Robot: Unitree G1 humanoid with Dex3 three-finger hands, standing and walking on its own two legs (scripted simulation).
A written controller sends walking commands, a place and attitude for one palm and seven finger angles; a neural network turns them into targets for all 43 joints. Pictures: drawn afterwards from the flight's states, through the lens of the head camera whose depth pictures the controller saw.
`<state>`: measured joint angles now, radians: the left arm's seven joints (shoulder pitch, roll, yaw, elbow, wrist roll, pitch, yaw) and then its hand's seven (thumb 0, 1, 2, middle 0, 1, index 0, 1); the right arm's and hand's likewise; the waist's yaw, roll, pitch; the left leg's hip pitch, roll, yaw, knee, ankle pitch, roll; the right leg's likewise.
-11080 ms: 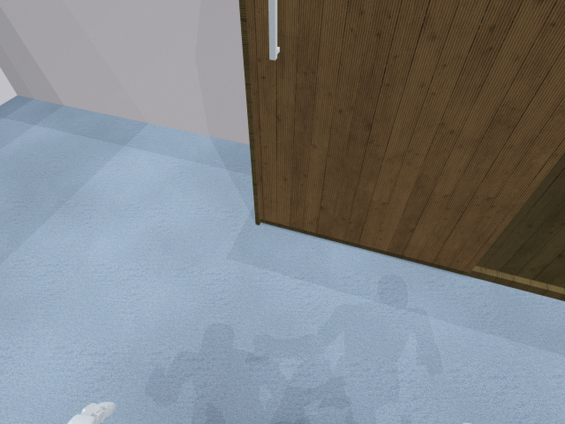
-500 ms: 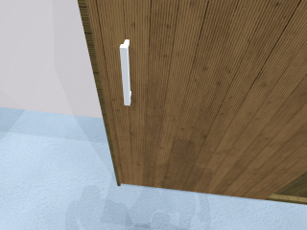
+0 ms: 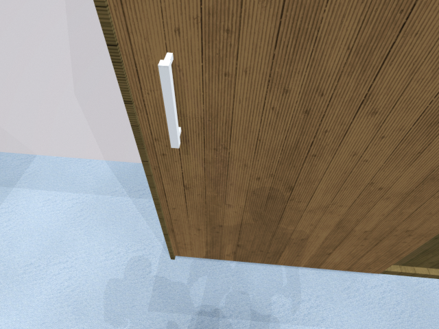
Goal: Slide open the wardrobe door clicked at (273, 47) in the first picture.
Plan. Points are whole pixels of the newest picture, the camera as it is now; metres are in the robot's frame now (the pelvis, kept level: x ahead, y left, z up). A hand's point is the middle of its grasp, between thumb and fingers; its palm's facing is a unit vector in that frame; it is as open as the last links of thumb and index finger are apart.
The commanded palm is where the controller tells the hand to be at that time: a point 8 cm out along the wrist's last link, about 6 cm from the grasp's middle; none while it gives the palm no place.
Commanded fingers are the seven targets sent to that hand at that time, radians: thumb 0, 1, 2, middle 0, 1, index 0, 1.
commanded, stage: come to a stop and stand still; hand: left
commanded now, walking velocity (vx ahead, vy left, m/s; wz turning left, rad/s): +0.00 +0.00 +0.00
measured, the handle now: (172, 104) +0.49 +0.13 +0.15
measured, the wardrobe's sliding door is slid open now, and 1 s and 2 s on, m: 0.00 0.00 0.00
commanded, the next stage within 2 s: look again from close up in 0.96 s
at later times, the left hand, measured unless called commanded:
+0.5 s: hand out of the picture +0.01 +0.24 -0.15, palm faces +0.02 -0.94 -0.34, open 7.4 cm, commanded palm none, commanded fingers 0.00 0.90 0.90 -0.20 -0.30 -0.20 -0.30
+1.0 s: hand out of the picture +0.06 +0.18 -0.16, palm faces -0.01 -0.97 -0.24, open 7.4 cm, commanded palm none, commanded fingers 0.00 0.90 0.90 -0.20 -0.30 -0.20 -0.30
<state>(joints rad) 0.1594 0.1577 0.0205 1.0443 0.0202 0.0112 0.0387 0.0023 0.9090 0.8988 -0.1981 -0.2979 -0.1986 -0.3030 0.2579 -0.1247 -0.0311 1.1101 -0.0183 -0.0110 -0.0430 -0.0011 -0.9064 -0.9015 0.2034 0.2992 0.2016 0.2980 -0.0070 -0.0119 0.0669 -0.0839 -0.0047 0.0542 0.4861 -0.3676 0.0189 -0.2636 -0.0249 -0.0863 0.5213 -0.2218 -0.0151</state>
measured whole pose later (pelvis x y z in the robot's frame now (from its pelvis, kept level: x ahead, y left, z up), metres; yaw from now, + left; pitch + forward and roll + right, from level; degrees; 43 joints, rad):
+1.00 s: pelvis +0.00 +0.00 +0.00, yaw +0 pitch -2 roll +1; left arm 0.18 0.17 -0.02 1.07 0.01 -0.01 0.02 0.00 0.90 0.90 -0.20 -0.30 -0.20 -0.30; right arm 0.27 -0.20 0.03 1.04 -0.02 -0.03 -0.02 0.00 -0.93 -0.90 0.21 0.30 0.20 0.30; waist 0.00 0.04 0.06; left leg -0.03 -0.02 0.06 0.39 -0.32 0.02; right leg -0.24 -0.03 -0.08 0.48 -0.21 -0.02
